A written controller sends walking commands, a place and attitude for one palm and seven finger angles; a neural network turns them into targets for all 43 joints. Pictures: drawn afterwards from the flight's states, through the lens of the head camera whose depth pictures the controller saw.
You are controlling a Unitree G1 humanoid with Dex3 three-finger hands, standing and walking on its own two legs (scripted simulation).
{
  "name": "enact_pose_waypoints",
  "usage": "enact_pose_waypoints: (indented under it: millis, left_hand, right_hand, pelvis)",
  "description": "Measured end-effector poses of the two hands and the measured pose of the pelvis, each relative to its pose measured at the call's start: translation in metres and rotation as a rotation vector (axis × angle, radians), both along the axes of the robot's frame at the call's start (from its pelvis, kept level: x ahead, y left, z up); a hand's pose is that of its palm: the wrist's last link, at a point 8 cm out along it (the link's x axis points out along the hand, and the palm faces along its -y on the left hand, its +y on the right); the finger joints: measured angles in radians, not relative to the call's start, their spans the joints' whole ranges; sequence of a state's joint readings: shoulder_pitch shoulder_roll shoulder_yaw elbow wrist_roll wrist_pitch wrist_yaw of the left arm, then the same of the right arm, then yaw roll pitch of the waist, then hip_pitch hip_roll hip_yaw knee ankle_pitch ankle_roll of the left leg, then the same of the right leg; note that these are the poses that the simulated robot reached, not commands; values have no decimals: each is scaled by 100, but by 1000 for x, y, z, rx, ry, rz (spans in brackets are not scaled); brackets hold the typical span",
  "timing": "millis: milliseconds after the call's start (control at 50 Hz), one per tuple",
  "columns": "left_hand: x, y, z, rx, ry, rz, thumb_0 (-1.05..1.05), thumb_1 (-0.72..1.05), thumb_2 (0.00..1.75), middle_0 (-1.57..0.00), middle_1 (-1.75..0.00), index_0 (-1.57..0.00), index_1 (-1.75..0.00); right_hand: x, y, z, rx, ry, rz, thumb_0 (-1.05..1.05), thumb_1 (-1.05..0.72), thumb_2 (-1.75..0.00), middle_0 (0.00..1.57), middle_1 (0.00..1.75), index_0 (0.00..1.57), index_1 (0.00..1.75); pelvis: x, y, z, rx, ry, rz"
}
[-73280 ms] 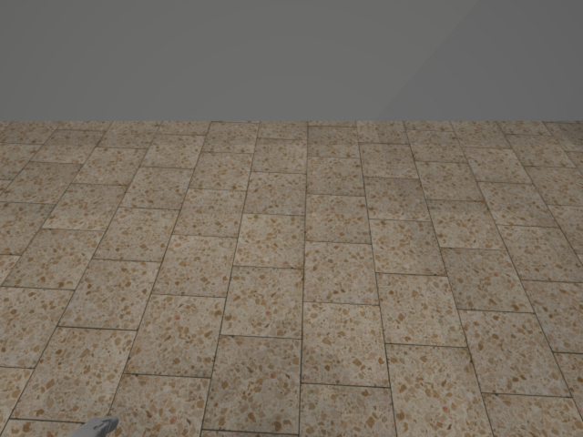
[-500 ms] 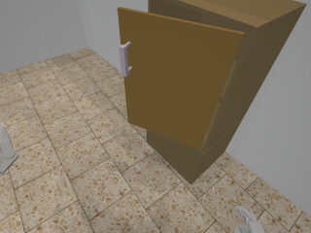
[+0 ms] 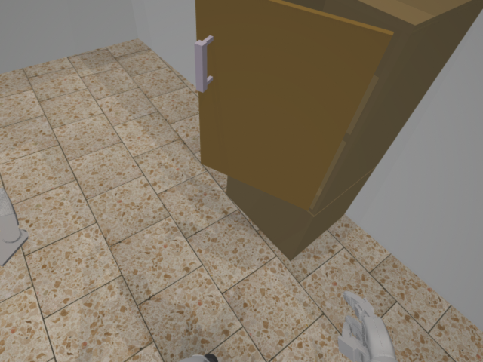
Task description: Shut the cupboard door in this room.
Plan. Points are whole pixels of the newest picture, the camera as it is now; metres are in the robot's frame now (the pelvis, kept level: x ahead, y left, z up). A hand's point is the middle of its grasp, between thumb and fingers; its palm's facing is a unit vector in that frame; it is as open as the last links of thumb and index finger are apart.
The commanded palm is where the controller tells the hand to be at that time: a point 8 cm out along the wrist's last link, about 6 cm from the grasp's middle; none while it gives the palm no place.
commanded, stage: step back with the hand held close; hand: left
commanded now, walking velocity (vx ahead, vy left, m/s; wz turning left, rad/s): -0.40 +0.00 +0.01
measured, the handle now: (205, 64) +0.75 +0.18 +0.08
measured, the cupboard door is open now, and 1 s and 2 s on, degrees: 24 24 24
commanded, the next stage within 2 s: stop stepping back and stand still in 0.30 s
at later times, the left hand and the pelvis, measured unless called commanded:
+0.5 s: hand out of the picture +0.04 +0.24 +0.16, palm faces +0.37 -0.83 -0.42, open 7.4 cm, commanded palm -0.03 +0.28 +0.19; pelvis -0.17 -0.02 +0.00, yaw -1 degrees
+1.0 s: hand out of the picture -0.12 +0.28 +0.18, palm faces +0.47 -0.80 -0.39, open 7.4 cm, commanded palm -0.18 +0.31 +0.19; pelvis -0.32 +0.01 +0.00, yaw +1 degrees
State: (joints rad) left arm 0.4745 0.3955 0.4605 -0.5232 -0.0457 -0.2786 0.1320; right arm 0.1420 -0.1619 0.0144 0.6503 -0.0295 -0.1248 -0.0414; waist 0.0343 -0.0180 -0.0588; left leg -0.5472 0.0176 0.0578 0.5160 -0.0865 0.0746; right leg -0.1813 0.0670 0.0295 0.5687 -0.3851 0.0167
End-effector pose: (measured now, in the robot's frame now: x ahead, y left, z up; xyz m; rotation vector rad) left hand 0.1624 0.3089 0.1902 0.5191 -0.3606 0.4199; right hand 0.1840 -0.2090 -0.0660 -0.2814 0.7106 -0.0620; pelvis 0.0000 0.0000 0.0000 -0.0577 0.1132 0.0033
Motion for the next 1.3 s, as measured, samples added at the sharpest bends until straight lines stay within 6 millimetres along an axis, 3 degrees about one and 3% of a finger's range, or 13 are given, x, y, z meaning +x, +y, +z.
enact_pose_waypoints:
  millis: [100, 200, 280, 400, 520, 620, 700, 760, 900, 980, 1060, 1180, 1300]
  left_hand:
    - [-13, -40, 1, 63, 70, -142, 2, 89, 90, -21, -30, -21, -30]
    - [-62, -66, 17, 149, 99, -229, 2, 88, 89, -22, -30, -22, -31]
    - [-102, -52, 25, 162, 85, -129, 1, 88, 89, -22, -30, -22, -31]
    - [-130, -26, 1, -19, 60, 15, 1, 88, 90, -22, -30, -22, -31]
    - [-173, -29, -15, -33, 154, -67, 2, 89, 90, -21, -30, -21, -30]
    - [-225, -29, 4, 37, 117, -63, 2, 88, 89, -22, -30, -22, -31]
    - [-272, -21, 20, 45, 43, -1, 2, 88, 89, -22, -30, -22, -31]
    - [-297, -9, 22, 0, -50, 53, 2, 88, 90, -22, -30, -22, -31]
    - [-307, 16, -1, -98, -103, 75, 1, 89, 90, -21, -30, -21, -30]
    - [-322, 8, -4, -39, 5, 15, 2, 89, 90, -21, -30, -21, -30]
    - [-347, -3, 9, 5, 40, 0, 2, 88, 90, -21, -30, -21, -31]
    - [-379, 2, 17, 47, 0, 92, 2, 88, 90, -22, -30, -22, -31]
    - [-382, 17, 0, -64, 63, 143, 2, 88, 90, -21, -30, -21, -31]
  right_hand:
    - [-15, -8, 4, 60, -84, 8, 1, -90, -90, 20, 30, 20, 30]
    - [-67, -33, 6, 78, -78, -65, 1, -90, -90, 20, 30, 20, 30]
    - [-117, -59, 8, -2, -1, -114, 1, -90, -90, 20, 30, 20, 30]
    - [-177, -83, -2, -92, 90, -180, 1, -91, -90, 20, 30, 20, 30]
    - [-229, -66, 10, -68, 47, -199, 2, -91, -90, 20, 29, 20, 30]
    - [-266, -45, 10, -17, -3, -157, 1, -91, -90, 20, 30, 20, 30]
    - [-295, -33, 4, 0, 26, -104, 1, -90, -90, 20, 30, 20, 30]
    - [-315, -29, 1, -22, 61, -78, 1, -90, -90, 20, 30, 20, 30]
    - [-347, -18, -7, -42, -11, -115, 2, -90, -90, 20, 30, 20, 30]
    - [-371, -6, -2, 24, -19, -137, 1, -90, -90, 20, 30, 20, 30]
    - [-391, -1, -2, 46, 28, -119, 1, -90, -90, 20, 30, 20, 30]
    - [-400, -13, -24, 25, 98, -61, 1, -90, -90, 20, 30, 20, 30]
    - [-406, -22, -12, -17, 93, -102, 2, -90, -90, 20, 30, 20, 30]
  pelvis:
    - [-47, -17, -4, 11, 10, -49]
    - [-82, -33, -4, -9, -43, -33]
    - [-94, -38, 3, 46, -54, -54]
    - [-129, -25, 1, 29, -70, 0]
    - [-183, -18, 3, 31, -88, -18]
    - [-219, -20, 5, 16, -99, 24]
    - [-244, -18, 6, 26, -118, 30]
    - [-258, -11, 6, 43, -123, 8]
    - [-302, 11, -12, 35, -160, 34]
    - [-317, 8, -4, 39, -165, 15]
    - [-326, 3, 6, 14, -152, 21]
    - [-348, 0, -3, 42, -147, 30]
    - [-350, 11, 9, 67, -131, 41]
